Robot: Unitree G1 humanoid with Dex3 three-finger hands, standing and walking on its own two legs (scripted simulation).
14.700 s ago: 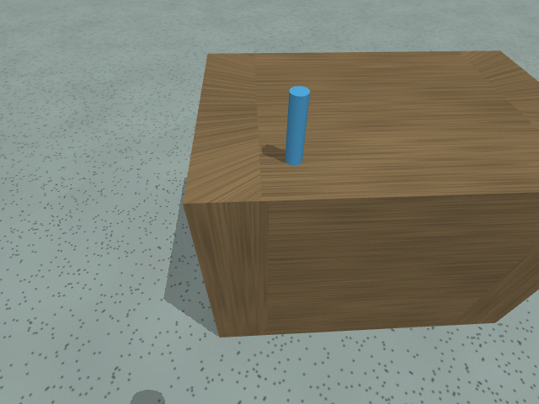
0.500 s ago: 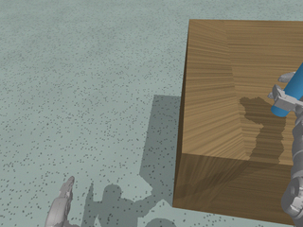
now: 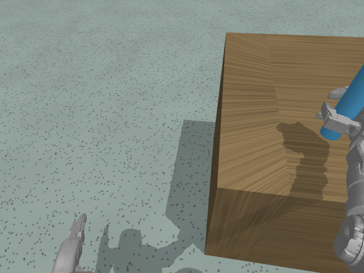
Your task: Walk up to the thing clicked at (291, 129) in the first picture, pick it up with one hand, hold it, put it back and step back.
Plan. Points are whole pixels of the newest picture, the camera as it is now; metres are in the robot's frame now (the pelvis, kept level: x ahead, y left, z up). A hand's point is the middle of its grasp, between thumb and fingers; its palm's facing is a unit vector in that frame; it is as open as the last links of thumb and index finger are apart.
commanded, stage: lift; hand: right
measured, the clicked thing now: (350, 104) +0.45 -0.28 +0.15
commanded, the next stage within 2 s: hold in 1.26 s
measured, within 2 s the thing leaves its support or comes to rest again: neither
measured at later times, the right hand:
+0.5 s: hand (343, 108) +0.40 -0.23 +0.19, palm faces +0.28 +0.96 -0.01, open 5.1 cm
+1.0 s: hand (356, 110) +0.33 -0.20 +0.25, palm faces +0.29 +0.96 -0.01, open 5.1 cm
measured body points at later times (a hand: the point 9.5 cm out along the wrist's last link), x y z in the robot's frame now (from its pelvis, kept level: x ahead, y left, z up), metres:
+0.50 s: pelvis +0.00 +0.01 +0.01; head +0.00 +0.02 +0.46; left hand +0.16 +0.27 -0.05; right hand +0.37 -0.28 +0.19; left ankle +0.01 +0.15 -0.72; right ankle -0.01 -0.12 -0.72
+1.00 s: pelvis -0.02 +0.02 +0.02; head -0.05 +0.05 +0.46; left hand +0.16 +0.27 -0.05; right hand +0.31 -0.25 +0.25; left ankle +0.01 +0.15 -0.72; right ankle -0.01 -0.12 -0.72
